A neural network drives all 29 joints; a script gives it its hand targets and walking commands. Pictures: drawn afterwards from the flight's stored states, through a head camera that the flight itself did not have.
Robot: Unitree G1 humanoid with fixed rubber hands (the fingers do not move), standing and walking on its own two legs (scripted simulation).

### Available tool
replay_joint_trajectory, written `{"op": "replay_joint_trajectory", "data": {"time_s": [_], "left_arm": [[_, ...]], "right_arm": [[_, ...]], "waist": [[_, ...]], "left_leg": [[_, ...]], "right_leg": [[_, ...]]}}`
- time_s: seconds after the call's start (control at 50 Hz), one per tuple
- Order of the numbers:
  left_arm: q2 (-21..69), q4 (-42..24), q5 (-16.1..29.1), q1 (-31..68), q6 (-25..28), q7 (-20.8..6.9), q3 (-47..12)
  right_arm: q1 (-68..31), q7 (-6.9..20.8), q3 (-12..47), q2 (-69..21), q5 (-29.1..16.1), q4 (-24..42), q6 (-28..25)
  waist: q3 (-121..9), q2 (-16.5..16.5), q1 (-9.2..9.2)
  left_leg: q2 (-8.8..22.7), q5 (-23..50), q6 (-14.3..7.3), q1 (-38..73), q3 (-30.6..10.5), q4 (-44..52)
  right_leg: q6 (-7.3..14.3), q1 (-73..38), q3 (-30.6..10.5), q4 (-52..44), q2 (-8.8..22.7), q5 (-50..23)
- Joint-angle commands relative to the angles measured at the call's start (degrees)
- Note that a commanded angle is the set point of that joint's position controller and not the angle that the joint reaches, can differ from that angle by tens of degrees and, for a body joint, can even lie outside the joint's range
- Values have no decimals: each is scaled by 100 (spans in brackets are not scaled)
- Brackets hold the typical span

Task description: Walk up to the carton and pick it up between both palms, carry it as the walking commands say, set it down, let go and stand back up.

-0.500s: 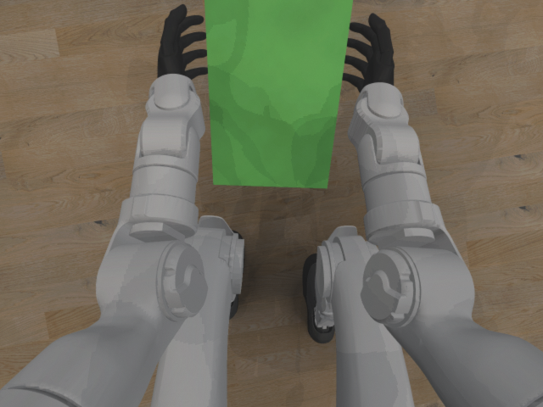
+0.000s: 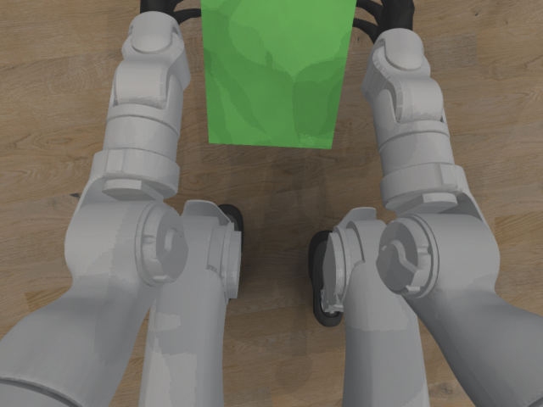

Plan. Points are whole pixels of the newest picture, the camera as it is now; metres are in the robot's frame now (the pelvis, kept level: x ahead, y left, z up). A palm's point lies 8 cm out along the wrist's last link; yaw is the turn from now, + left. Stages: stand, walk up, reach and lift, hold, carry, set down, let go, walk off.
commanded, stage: set down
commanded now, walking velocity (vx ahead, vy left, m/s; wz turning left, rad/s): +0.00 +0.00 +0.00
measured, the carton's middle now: (275, 20) +0.57 +0.05 -0.24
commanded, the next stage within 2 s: none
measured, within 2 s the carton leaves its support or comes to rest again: rests again in 2.00 s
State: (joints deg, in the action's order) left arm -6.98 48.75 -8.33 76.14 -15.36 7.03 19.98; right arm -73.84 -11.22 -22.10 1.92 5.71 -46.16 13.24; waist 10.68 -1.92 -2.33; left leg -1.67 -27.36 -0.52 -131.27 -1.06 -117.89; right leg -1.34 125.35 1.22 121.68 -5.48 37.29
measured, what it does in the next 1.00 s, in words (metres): stands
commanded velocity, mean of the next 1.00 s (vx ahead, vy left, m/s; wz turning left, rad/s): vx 0.00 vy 0.00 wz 0.00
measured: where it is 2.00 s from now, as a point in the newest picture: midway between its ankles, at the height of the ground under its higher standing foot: (275, 281)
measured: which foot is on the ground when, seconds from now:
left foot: down 0.00-1.00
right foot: down 0.00-1.00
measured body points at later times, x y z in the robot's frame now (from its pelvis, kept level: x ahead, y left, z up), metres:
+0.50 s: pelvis +0.00 -0.01 -0.02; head +0.36 +0.02 +0.24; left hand +0.56 +0.18 -0.17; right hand +0.57 -0.09 -0.17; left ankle +0.13 +0.11 -0.36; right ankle +0.09 -0.11 -0.36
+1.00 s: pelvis +0.01 +0.00 -0.02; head +0.38 +0.02 +0.24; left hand +0.57 +0.18 -0.17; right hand +0.58 -0.09 -0.17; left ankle +0.13 +0.11 -0.36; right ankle +0.09 -0.11 -0.36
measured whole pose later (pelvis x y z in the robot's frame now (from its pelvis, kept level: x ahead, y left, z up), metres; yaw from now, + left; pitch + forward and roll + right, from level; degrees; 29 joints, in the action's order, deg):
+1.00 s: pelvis +0.01 +0.00 -0.02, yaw -1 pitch +42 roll -1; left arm -9.9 53.1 -12.7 82.5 -11.9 -2.0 27.3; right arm -79.3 -5.0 -27.7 2.2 10.7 -47.5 9.4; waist 13.3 -2.1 -3.5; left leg -0.2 -30.7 -0.1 -133.9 -1.0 -122.8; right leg -1.0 128.8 1.1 126.4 -7.6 39.5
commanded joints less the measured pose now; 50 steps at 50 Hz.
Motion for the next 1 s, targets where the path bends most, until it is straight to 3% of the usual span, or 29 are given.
{"op": "replay_joint_trajectory", "data": {"time_s": [0.0,0.12,0.44,0.98], "left_arm": [[5354,-7,621,3091,264,-1561,-2236],[5093,418,400,2925,222,-1725,-1768],[4917,831,194,2298,111,-2041,-1396],[4314,1313,-231,1523,119,-2081,-900]], "right_arm": [[-3750,1658,2626,-5169,-535,41,-168],[-3419,1774,2154,-5047,-267,-514,-99],[-2794,1850,1904,-5034,4,-801,51],[-1977,1858,1459,-4390,357,-1242,3]], "waist": [[-6528,181,-84],[-5596,66,-126],[-4931,-204,-242],[-4307,-222,-262]], "left_leg": [[-604,1864,98,4815,259,472],[-554,1541,36,4223,273,338],[-483,1458,-64,3693,289,131],[-436,1422,-53,3382,186,158]], "right_leg": [[-71,-1911,204,-1019,-581,-1570],[-34,-1568,182,-930,-581,-1328],[-25,-1555,127,-858,-581,-1337],[-46,-1167,84,-827,-546,-1348]]}}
